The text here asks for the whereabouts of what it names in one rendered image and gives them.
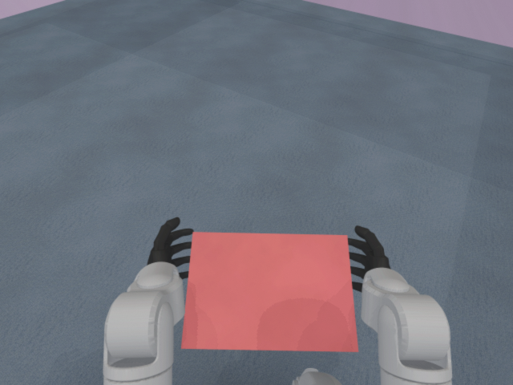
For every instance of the robot right shin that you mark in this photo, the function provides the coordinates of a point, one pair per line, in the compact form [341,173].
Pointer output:
[309,369]

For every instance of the robot right forearm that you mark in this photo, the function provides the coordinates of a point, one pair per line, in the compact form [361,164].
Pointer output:
[413,331]

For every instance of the robot right hand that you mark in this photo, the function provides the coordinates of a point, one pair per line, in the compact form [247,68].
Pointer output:
[374,254]

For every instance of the robot left forearm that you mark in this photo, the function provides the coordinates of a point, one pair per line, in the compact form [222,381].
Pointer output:
[139,329]

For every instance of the robot left hand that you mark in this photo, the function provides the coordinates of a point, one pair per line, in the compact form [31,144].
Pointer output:
[162,251]

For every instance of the carton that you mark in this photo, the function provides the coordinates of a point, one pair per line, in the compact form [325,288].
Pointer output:
[269,292]

